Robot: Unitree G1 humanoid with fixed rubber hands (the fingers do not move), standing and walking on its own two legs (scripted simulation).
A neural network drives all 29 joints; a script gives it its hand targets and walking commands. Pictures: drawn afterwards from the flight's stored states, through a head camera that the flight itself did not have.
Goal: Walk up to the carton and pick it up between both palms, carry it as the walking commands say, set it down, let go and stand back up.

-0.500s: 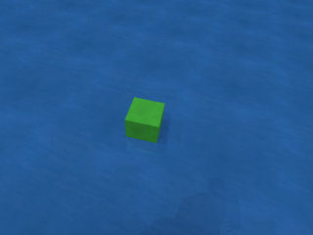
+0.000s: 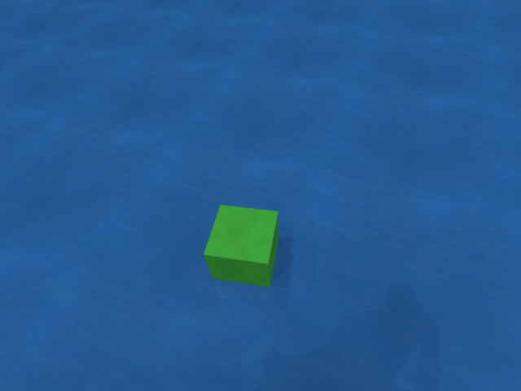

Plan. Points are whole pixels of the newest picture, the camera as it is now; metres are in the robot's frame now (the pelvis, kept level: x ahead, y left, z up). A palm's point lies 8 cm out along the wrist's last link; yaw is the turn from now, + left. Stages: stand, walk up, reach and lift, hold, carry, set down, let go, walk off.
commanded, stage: walk up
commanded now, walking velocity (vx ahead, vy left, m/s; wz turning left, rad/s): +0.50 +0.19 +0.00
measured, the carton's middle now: (244, 245) +0.77 +0.07 -0.67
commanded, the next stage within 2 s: none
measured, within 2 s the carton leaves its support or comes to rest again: neither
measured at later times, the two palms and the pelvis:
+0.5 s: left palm out of the picture +0.17 +0.33 -0.15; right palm (338, 298) +0.30 -0.15 -0.12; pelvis +0.20 +0.09 +0.00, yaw -1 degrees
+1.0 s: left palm (126, 281) +0.37 +0.27 -0.12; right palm (361, 318) +0.27 -0.19 -0.15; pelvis +0.29 +0.04 +0.01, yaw -1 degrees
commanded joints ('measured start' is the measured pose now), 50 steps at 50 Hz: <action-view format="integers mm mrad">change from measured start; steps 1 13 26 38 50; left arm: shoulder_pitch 135 312 303 14 13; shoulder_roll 90 151 77 33 116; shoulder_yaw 12 11 13 -7 -8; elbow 13 15 48 -18 6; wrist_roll -5 4 3 -8 -7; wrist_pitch -23 -20 61 94 58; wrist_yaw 4 17 4 -18 31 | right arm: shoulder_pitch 92 -279 -79 14 40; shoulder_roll -8 -2 -120 -110 -28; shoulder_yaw -5 19 -10 -7 16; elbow -27 -172 -83 -19 10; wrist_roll -13 6 8 -8 21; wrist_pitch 21 57 -18 -15 72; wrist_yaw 16 60 -18 -17 -31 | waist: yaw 26 94 43 -2 -1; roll -178 -238 35 160 -277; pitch -31 65 -84 10 -32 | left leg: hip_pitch -165 -176 196 132 145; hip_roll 59 19 308 213 3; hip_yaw -43 77 -220 -54 70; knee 44 -479 -883 -1006 -703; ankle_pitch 128 274 477 70 80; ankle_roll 1 -37 104 113 -25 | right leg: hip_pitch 165 243 -144 -80 138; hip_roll -252 -228 -63 -34 -160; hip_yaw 283 102 185 89 228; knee -303 -335 644 174 -271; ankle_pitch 106 353 -169 -29 196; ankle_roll -31 -26 59 74 -23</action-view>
